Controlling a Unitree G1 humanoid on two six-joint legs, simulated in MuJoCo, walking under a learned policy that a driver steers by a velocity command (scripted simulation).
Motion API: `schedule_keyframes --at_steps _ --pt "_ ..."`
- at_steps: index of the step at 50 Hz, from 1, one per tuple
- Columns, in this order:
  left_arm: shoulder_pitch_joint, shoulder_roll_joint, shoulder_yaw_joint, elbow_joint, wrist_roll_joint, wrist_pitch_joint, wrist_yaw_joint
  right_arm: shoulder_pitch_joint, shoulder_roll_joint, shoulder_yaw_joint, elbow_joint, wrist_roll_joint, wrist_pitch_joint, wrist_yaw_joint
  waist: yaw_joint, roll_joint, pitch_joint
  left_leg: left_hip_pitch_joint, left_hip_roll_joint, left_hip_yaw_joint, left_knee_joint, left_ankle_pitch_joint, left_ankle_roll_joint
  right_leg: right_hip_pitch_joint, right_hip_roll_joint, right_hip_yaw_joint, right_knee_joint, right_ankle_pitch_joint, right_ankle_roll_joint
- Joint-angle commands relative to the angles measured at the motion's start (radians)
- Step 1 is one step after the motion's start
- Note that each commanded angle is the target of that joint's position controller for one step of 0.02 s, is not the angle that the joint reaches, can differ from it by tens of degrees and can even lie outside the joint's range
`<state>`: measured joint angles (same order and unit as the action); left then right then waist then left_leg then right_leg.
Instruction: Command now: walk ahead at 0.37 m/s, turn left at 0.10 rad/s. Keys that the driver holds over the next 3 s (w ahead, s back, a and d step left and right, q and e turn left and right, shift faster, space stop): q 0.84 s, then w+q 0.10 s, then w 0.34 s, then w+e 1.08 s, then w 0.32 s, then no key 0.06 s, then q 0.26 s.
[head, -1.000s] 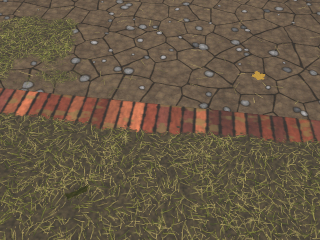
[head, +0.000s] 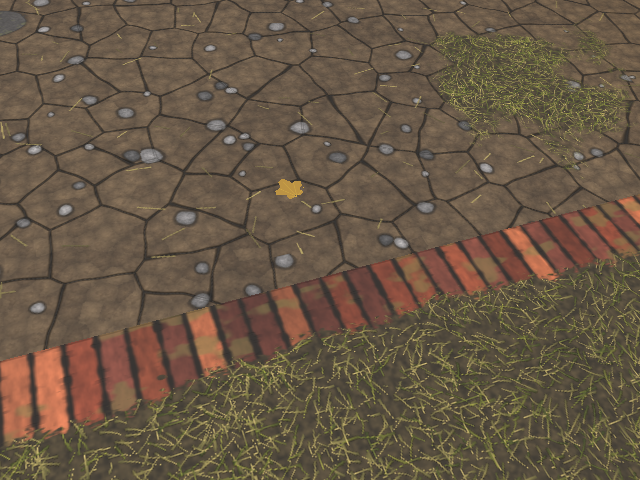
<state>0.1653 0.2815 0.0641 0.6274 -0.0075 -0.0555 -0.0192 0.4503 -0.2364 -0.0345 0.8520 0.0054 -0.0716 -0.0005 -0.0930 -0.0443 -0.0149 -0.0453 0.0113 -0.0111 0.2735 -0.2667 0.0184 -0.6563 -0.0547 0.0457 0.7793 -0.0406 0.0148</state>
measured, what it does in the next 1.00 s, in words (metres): walks ahead, turning left: right foot, then left foot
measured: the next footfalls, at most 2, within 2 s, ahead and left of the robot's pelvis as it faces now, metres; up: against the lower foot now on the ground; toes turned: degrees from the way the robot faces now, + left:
right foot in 0.14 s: +0.23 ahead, -0.15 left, +0.00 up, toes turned +4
left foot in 0.54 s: +0.18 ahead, +0.11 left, +0.00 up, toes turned +20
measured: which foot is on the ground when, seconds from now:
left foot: down 0.00-0.16, up 0.18-0.52, down 0.54-1.00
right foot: up 0.00-0.12, down 0.14-0.54, up 0.56-1.00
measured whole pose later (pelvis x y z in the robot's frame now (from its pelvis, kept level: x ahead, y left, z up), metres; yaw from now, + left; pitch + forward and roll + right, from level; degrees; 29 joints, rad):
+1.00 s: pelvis +0.17 +0.00 -0.01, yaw +32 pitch +2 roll -1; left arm 0.11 0.30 0.08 0.78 -0.02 -0.03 -0.01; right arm 0.22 -0.31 -0.06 0.57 0.01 0.03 -0.02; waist -0.01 0.01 0.00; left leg -0.34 -0.10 -0.18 0.53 -0.22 0.06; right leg -0.31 0.04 0.06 0.58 -0.33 0.02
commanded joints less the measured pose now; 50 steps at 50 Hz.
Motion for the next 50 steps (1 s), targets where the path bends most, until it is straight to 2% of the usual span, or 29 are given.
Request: schedule_keyframes --at_steps 1,4,6,7,8,9,10,11,12,13,14,15,17,20,23,26,27,28,29,30,31,32,33,35,39,42,46,48,50 --pt "-0.206 0.002 -0.007 -0.122 -0.002 -0.04 -0.019 0.005 -0.187 -0.037 -0.038 0.005 0.007 -0.008 -0.016 0.178 0.102 -0.068 0.16 -0.128 -0.056 0.357 0.145 0.057 0.061 -0.067 -0.168 0.038 0.016" --pt "-0.191 0.039 0.009 -0.119 -0.008 -0.05 -0.028 0.017 -0.211 -0.046 -0.028 0.016 0.027 -0.013 0.015 0.21 0.064 -0.028 0.185 -0.185 0.042 0.476 0.122 0.176 0.09 -0.043 -0.262 0.017 -0.007" --pt "-0.069 0.088 0.031 -0.082 0.004 -0.052 -0.014 -0.04 -0.22 -0.053 -0.051 0.027 0.03 -0.02 0.099 0.204 -0.006 -0.035 0.148 -0.179 0.182 0.607 0.074 0.371 0.096 -0.04 -0.384 0.112 -0.055" --pt "0.034 0.142 0.046 -0.064 0.021 -0.053 0.0 -0.055 -0.198 -0.049 -0.076 0.018 0.022 -0.02 0.143 0.166 -0.103 -0.131 0.093 -0.152 0.332 0.533 0.034 0.589 0.01 0.008 -0.364 0.313 -0.096" --pt "0.176 0.233 0.064 -0.054 0.055 -0.041 0.019 -0.024 -0.104 -0.022 -0.119 -0.015 0.009 -0.016 0.168 -0.061 -0.294 -0.433 0.006 -0.109 0.677 0.061 -0.021 0.986 -0.269 0.222 -0.215 0.777 -0.2" --pt "0.176 0.212 0.055 -0.053 0.04 -0.018 0.015 0.115 -0.08 -0.003 -0.1 0.005 0.007 -0.014 0.142 -0.292 -0.501 -0.564 -0.052 -0.113 0.923 -0.485 -0.055 1.096 -0.468 0.442 -0.24 0.774 -0.345" --pt "0.15 0.145 0.041 -0.063 0.03 0.002 0.015 0.078 -0.19 -0.04 -0.084 0.027 0.019 -0.017 0.161 -0.159 -0.434 -0.585 0.0 -0.139 1.016 -0.418 -0.07 0.955 -0.394 0.379 -0.306 0.57 -0.32" --pt "0.087 0.102 0.026 -0.06 0.019 0.011 0.02 -0.015 -0.192 -0.047 -0.108 0.037 0.035 -0.022 0.143 -0.122 -0.29 -0.652 0.025 -0.088 1.034 -0.358 -0.076 0.847 -0.338 0.274 -0.336 0.444 -0.284" --pt "0.021 0.071 0.014 -0.048 0.01 0.016 0.021 -0.035 -0.167 -0.047 -0.105 0.03 0.057 -0.03 0.111 -0.08 -0.188 -0.639 0.051 -0.065 0.996 -0.307 -0.092 0.699 -0.282 0.191 -0.383 0.361 -0.262" --pt "-0.041 0.059 0.011 -0.043 0.013 0.017 0.02 -0.032 -0.155 -0.051 -0.107 0.019 0.083 -0.04 0.076 -0.09 -0.125 -0.577 0.073 -0.062 0.955 -0.271 -0.104 0.555 -0.253 0.133 -0.432 0.262 -0.245" --pt "-0.084 0.081 0.019 -0.034 0.027 0.016 0.017 -0.017 -0.126 -0.047 -0.11 0.016 0.104 -0.045 0.05 -0.109 -0.081 -0.495 0.067 -0.032 0.939 -0.227 -0.112 0.421 -0.226 0.075 -0.485 0.21 -0.243" --pt "-0.115 0.085 0.023 -0.03 0.035 0.011 0.016 -0.012 -0.11 -0.047 -0.119 0.012 0.115 -0.048 0.035 -0.113 -0.061 -0.456 0.063 -0.015 0.91 -0.193 -0.114 0.36 -0.222 0.038 -0.515 0.178 -0.25" --pt "-0.14 0.095 0.028 -0.015 0.034 0.001 0.02 -0.044 -0.107 -0.05 -0.148 0.004 0.121 -0.046 0.03 -0.104 -0.054 -0.431 0.075 -0.012 0.814 -0.124 -0.104 0.339 -0.236 -0.007 -0.532 0.177 -0.259" --pt "-0.15 0.121 0.037 0.008 0.019 0.005 0.033 -0.124 -0.111 -0.047 -0.194 0.0 0.119 -0.024 0.048 -0.084 -0.077 -0.373 0.092 -0.008 0.646 -0.013 -0.071 0.37 -0.256 -0.049 -0.526 0.156 -0.253" --pt "-0.14 0.153 0.046 0.031 0.001 0.023 0.034 -0.172 -0.143 -0.057 -0.233 0.004 0.128 -0.002 0.059 -0.083 -0.071 -0.336 0.082 0.016 0.547 -0.017 -0.042 0.408 -0.284 -0.057 -0.502 0.073 -0.232" --pt "-0.134 0.16 0.049 0.057 -0.021 0.041 0.034 -0.161 -0.155 -0.07 -0.244 -0.001 0.13 0.009 0.042 -0.05 -0.059 -0.227 0.032 0.07 0.347 0.05 0.011 0.409 -0.258 -0.098 -0.395 -0.066 -0.156" --pt "-0.092 0.129 0.042 0.079 -0.017 0.049 0.033 -0.137 -0.18 -0.082 -0.239 -0.008 0.127 0.003 0.044 0.004 -0.049 -0.16 0.015 0.049 0.272 0.114 0.041 0.366 -0.215 -0.133 -0.302 -0.158 -0.1" --pt "-0.049 0.076 0.028 0.085 0.011 0.057 0.03 -0.121 -0.281 -0.108 -0.254 -0.01 0.12 -0.014 0.068 0.26 -0.024 -0.086 0.184 -0.214 0.12 0.394 0.113 0.226 -0.094 -0.247 -0.022 -0.346 -0.002" --pt "-0.093 0.075 0.022 0.031 0.034 0.059 0.036 -0.148 -0.359 -0.113 -0.301 -0.025 0.107 -0.018 0.074 0.428 -0.011 -0.036 0.37 -0.513 0.073 0.534 0.302 -0.027 0.054 -0.182 0.249 -0.639 0.058" --pt "-0.158 0.115 0.034 0.025 0.024 0.058 0.043 -0.12 -0.321 -0.105 -0.301 -0.043 0.083 -0.005 0.012 0.3 -0.08 -0.059 0.362 -0.52 0.04 0.447 0.344 -0.048 0.055 -0.031 0.391 -0.632 0.041" --pt "-0.161 0.127 0.041 0.027 0.004 0.06 0.046 -0.15 -0.298 -0.096 -0.3 -0.039 0.065 -0.001 0.038 0.234 -0.071 -0.068 0.313 -0.446 0.044 0.373 0.293 -0.053 0.036 0.005 0.416 -0.546 0.019" --pt "-0.132 0.127 0.046 0.05 0.006 0.064 0.055 -0.211 -0.268 -0.091 -0.307 -0.018 0.061 -0.005 0.072 0.164 -0.07 -0.072 0.267 -0.385 0.06 0.311 0.234 -0.051 0.016 0.019 0.396 -0.457 0.013" --pt "-0.123 0.136 0.05 0.061 0.014 0.068 0.06 -0.254 -0.239 -0.079 -0.318 -0.002 0.065 -0.012 0.086 0.166 -0.069 -0.09 0.245 -0.351 0.069 0.329 0.206 -0.032 0.01 0.024 0.374 -0.404 0.02" --pt "-0.095 0.124 0.05 0.075 0.014 0.065 0.055 -0.279 -0.221 -0.067 -0.337 -0.007 0.073 -0.025 0.108 0.172 -0.101 -0.119 0.198 -0.302 0.078 0.398 0.195 0.044 0.035 0.013 0.381 -0.331 0.035" --pt "-0.121 0.09 0.035 0.076 0.005 0.06 0.05 -0.249 -0.232 -0.074 -0.345 -0.004 0.082 -0.037 0.083 0.162 -0.107 -0.064 0.181 -0.325 0.089 0.36 0.203 0.058 0.059 0.027 0.188 -0.292 0.061" --pt "-0.133 0.09 0.031 0.076 0.003 0.056 0.042 -0.252 -0.245 -0.082 -0.355 -0.006 0.093 -0.04 0.071 0.184 -0.093 -0.094 0.175 -0.376 0.088 0.255 0.213 0.118 0.071 0.038 0.066 -0.305 0.066" --pt "-0.125 0.113 0.037 0.07 -0.009 0.033 0.019 -0.241 -0.246 -0.083 -0.352 0.005 0.096 -0.029 0.064 0.22 -0.063 -0.179 0.144 -0.481 0.018 -0.214 0.22 0.216 0.093 0.024 -0.08 -0.345 0.034" --pt "-0.091 0.115 0.039 0.077 -0.016 0.013 0.007 -0.244 -0.237 -0.078 -0.349 0.007 0.094 -0.025 0.08 0.225 -0.054 -0.203 0.133 -0.504 0.022 -0.284 0.209 0.292 0.095 0.011 -0.175 -0.348 0.005" --pt "-0.002 0.097 0.04 0.113 -0.014 -0.006 -0.002 -0.259 -0.206 -0.066 -0.345 0.01 0.094 -0.027 0.13 0.192 -0.049 -0.289 0.082 -0.47 0.071 -0.342 0.164 0.476 0.081 -0.021 -0.37 -0.209 -0.039"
